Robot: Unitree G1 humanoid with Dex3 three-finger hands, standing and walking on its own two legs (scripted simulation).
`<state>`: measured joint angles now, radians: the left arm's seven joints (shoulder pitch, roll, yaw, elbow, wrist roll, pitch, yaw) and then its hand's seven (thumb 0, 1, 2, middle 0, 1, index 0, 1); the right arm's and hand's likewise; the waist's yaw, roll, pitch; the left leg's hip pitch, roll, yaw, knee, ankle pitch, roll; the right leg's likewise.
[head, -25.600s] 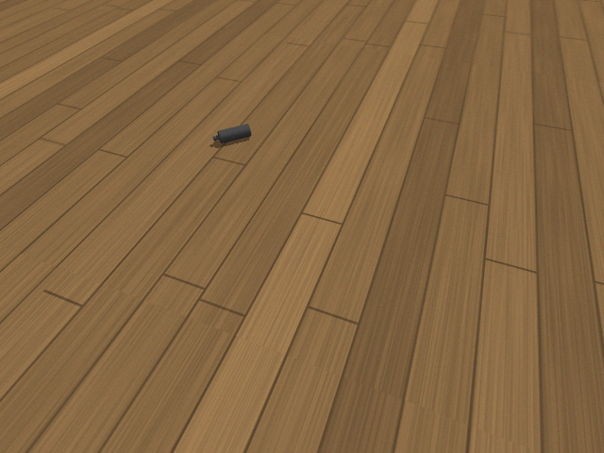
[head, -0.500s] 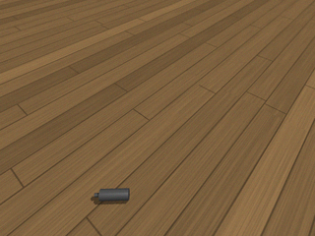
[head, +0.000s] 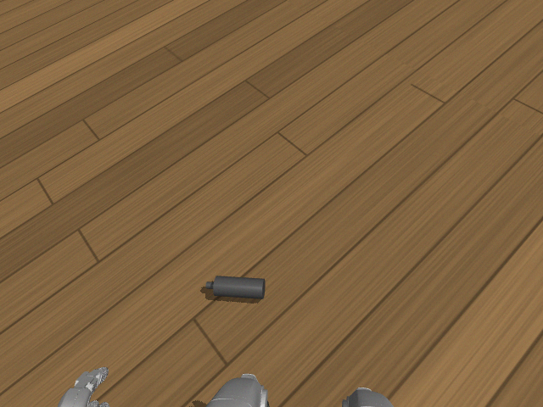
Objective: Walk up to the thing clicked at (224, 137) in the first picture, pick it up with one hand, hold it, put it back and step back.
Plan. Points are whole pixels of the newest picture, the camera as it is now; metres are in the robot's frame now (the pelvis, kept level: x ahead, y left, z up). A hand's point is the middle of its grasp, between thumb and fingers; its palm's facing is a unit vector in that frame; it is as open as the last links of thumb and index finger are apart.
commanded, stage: walk up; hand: left
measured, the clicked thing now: (234, 287) +0.49 +0.22 -0.72
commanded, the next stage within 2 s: stand in 0.72 s
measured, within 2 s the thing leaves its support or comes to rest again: neither
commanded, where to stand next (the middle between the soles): +0.06 +0.00 m, yaw -4 degrees
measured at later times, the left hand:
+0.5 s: hand out of the picture +0.05 +0.29 -0.15, palm faces -0.06 -0.92 -0.38, open 7.4 cm
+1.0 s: hand out of the picture +0.07 +0.25 -0.12, palm faces -0.08 -0.94 -0.33, open 7.4 cm
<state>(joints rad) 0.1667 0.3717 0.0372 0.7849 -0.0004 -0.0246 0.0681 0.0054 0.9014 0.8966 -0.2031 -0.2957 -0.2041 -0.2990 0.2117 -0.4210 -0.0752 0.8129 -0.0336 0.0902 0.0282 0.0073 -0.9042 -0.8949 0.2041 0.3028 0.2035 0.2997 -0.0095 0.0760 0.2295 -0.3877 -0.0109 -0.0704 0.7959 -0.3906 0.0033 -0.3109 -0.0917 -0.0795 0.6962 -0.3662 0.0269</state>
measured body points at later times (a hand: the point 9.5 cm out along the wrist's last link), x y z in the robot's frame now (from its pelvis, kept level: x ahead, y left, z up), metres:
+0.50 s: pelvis -0.03 +0.02 +0.00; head +0.00 +0.03 +0.45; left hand +0.06 +0.34 -0.12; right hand +0.07 -0.30 -0.10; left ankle +0.01 +0.14 -0.72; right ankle -0.02 -0.12 -0.72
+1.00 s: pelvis -0.04 +0.00 +0.02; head -0.04 +0.00 +0.47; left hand +0.08 +0.29 -0.10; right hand -0.01 -0.30 -0.11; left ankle +0.00 +0.14 -0.72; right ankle -0.02 -0.12 -0.72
